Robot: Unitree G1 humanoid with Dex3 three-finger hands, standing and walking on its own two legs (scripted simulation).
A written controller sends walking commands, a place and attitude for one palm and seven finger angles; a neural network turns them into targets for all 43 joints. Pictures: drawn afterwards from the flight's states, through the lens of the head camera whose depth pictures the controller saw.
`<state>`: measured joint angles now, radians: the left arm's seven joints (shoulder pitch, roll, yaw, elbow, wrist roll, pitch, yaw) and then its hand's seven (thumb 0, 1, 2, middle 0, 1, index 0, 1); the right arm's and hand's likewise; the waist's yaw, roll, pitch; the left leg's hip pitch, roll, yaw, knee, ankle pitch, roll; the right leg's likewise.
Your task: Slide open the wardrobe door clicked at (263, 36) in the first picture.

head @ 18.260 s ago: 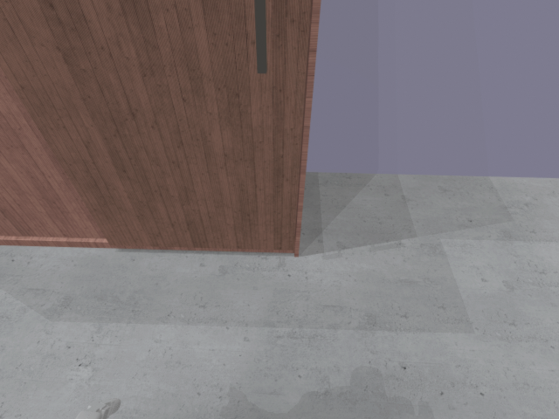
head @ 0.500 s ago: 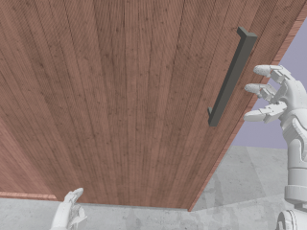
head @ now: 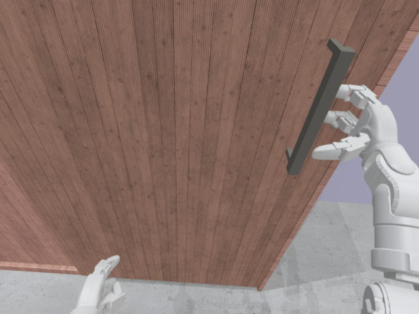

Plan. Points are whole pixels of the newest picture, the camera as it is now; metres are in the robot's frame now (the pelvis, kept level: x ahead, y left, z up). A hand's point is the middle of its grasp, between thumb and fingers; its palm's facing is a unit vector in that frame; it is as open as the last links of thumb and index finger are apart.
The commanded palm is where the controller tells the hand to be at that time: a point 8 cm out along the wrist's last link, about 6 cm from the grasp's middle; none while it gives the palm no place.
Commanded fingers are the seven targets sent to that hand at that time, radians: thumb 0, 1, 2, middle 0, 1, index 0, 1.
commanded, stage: slide the fingers in behind the handle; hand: right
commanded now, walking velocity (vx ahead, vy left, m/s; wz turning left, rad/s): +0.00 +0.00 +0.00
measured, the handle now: (310, 114) +0.42 -0.14 +0.23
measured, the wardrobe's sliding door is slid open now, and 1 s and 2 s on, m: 0.00 0.00 0.00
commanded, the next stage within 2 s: grip the handle and tug to test in 1.90 s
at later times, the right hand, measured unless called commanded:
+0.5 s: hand (328, 132) +0.36 -0.16 +0.23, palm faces +0.00 +1.00 -0.03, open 14.0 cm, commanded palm +0.33 -0.21 +0.24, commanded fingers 0.00 0.50 -0.30 0.30 1.20 0.30 1.20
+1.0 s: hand (322, 131) +0.35 -0.14 +0.24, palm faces +0.02 +1.00 -0.03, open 14.2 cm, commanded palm +0.33 -0.19 +0.24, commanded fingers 0.00 0.50 -0.30 0.30 1.20 0.30 1.20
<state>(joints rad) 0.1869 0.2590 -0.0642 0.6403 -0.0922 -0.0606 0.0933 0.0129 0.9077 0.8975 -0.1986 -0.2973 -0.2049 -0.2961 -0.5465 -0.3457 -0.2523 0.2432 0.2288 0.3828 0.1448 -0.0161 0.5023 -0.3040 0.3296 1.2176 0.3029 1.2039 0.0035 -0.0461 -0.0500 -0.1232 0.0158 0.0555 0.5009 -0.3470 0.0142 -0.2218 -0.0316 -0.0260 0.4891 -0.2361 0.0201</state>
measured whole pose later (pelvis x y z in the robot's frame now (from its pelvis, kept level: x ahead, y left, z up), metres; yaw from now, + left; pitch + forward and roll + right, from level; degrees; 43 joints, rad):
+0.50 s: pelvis +0.00 +0.00 +0.00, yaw +0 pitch -2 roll -1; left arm 0.18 0.26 -0.06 0.63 -0.09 -0.05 0.09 0.01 0.91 0.90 -0.20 -0.30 -0.20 -0.30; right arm -0.46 -0.29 -0.22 0.09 0.24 0.41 0.12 -0.02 0.50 -0.30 0.31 1.21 0.30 1.20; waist -0.01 -0.05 -0.05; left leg -0.11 0.02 0.06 0.51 -0.35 0.01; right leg -0.21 -0.03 -0.03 0.49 -0.24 0.02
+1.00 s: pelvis +0.00 +0.00 +0.00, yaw -1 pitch -3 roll -1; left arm 0.16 0.26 -0.06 0.63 -0.09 -0.04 0.09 0.01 0.91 0.90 -0.20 -0.30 -0.20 -0.30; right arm -0.47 -0.26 -0.19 0.06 0.23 0.45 0.07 -0.02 0.50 -0.30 0.30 1.20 0.26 1.19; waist -0.02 -0.05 -0.05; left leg -0.11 0.02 0.07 0.51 -0.36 0.02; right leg -0.21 -0.03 -0.01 0.50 -0.24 0.03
